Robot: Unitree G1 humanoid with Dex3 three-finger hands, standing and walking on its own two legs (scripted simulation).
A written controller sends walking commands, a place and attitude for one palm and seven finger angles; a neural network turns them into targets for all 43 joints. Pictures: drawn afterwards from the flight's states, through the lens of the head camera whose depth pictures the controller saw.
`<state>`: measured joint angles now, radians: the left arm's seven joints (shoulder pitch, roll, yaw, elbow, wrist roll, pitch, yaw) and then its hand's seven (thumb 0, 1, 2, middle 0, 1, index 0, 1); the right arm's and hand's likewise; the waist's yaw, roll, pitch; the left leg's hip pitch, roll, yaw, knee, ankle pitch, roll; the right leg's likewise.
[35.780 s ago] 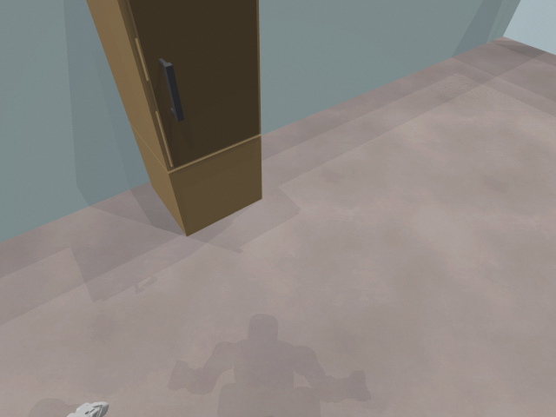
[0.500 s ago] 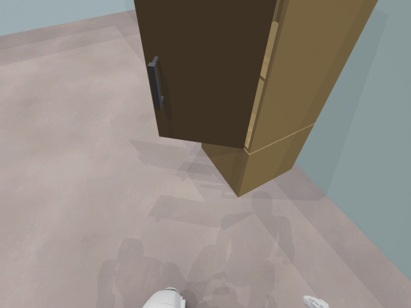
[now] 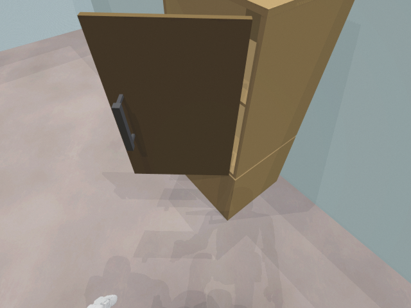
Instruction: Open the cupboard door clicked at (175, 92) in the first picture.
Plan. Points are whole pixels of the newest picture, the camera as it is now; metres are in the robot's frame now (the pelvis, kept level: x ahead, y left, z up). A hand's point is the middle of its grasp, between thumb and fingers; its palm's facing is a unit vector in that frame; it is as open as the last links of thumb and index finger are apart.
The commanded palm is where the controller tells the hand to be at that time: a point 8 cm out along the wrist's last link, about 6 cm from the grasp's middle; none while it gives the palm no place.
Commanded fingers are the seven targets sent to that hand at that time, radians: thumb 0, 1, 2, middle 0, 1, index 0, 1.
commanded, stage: come to a stop and stand still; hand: left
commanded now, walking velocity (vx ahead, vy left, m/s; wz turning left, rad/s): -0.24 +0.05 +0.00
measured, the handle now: (125, 123) +0.60 +0.26 -0.04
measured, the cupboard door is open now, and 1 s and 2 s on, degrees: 50 50 50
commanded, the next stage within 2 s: look again from close up in 1.30 s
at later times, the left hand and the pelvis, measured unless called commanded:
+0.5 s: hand out of the picture +0.03 +0.19 -0.19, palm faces +0.04 -0.96 -0.28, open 7.3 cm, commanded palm none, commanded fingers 0.00 0.90 0.90 -0.20 -0.30 -0.20 -0.30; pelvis +0.01 -0.01 -0.02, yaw +1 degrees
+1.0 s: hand out of the picture +0.01 +0.14 -0.16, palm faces +0.02 -0.97 -0.24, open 7.3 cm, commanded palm none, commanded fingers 0.00 0.90 0.90 -0.20 -0.30 -0.20 -0.30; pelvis -0.02 -0.04 +0.00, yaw +1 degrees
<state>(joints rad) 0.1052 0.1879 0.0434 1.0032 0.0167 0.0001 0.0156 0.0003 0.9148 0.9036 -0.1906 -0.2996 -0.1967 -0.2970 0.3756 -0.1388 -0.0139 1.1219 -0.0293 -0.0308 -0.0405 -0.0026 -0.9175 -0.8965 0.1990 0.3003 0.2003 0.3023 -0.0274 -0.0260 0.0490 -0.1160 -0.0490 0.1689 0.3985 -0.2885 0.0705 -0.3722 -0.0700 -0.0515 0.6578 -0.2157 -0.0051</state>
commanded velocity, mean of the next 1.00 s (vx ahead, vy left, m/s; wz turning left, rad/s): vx -0.04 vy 0.02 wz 0.00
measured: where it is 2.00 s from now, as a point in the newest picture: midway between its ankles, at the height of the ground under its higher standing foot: outside the picture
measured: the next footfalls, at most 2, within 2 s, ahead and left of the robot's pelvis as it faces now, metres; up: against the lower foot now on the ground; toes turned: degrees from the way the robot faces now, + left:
right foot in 0.02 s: +0.03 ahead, -0.14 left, +0.00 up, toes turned +0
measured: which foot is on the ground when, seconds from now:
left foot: down 0.00-1.00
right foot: up 0.00-0.00, down 0.02-1.00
